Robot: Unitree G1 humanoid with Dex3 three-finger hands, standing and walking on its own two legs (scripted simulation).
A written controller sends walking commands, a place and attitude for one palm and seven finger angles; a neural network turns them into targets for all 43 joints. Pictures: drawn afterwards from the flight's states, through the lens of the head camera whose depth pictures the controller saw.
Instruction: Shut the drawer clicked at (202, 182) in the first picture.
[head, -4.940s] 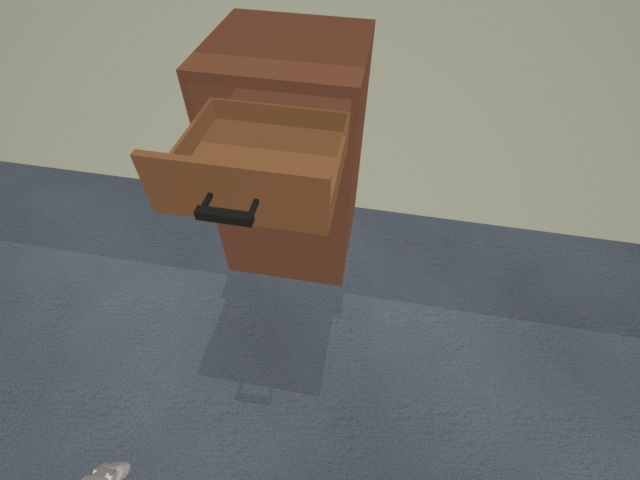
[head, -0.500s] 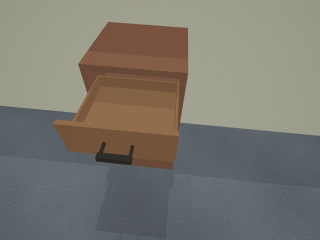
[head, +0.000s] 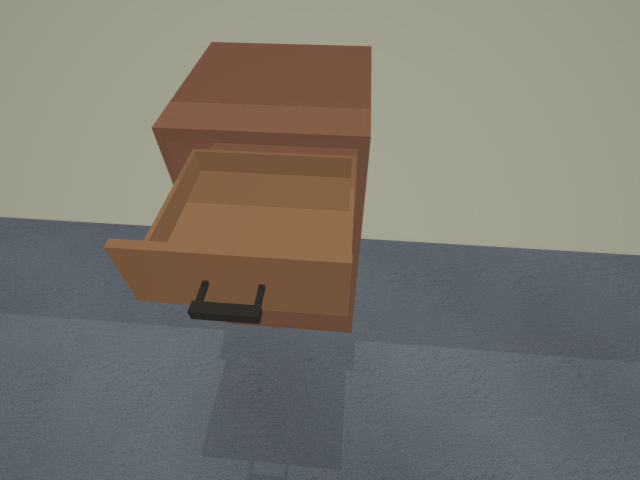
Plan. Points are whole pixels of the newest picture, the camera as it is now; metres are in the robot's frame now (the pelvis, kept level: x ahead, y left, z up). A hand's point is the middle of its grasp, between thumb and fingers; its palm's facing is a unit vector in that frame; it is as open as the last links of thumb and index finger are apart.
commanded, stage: shuffle to correct the standing spot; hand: left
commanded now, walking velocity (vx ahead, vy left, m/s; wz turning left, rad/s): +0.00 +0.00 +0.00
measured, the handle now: (229, 300) +0.40 +0.19 -0.08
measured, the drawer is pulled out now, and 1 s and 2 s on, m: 0.30 0.30 0.30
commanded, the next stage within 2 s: come to a stop and stand still in 0.64 s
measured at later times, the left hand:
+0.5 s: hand out of the picture +0.01 +0.15 -0.19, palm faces +0.05 -0.98 -0.17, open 7.4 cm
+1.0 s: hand out of the picture +0.10 +0.19 -0.20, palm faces +0.06 -0.98 -0.19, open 7.4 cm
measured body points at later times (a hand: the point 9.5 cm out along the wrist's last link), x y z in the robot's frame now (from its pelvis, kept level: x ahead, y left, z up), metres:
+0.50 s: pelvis +0.05 -0.01 -0.01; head +0.07 -0.01 +0.44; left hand +0.01 +0.20 -0.17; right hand +0.02 -0.23 -0.17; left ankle -0.02 +0.09 -0.74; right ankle +0.01 -0.14 -0.74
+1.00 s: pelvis +0.12 +0.02 -0.01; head +0.14 +0.03 +0.43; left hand +0.10 +0.24 -0.18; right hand +0.17 -0.21 -0.16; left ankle +0.18 +0.13 -0.74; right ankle +0.05 -0.10 -0.70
